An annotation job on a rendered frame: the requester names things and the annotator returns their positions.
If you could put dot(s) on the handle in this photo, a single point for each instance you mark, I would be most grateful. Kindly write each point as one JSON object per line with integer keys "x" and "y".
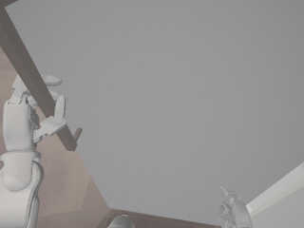
{"x": 18, "y": 55}

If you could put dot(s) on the robot left thigh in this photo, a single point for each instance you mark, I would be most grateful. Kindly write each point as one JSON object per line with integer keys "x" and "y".
{"x": 121, "y": 222}

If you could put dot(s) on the fridge door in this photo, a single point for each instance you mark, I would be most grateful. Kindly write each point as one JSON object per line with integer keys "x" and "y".
{"x": 176, "y": 98}

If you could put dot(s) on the left robot hand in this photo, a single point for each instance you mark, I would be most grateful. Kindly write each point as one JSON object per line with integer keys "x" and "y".
{"x": 20, "y": 117}

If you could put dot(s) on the right robot hand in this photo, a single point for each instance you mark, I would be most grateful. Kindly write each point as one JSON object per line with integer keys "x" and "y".
{"x": 235, "y": 216}

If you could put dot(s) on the left robot forearm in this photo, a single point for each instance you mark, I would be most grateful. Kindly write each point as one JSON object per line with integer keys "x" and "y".
{"x": 20, "y": 180}

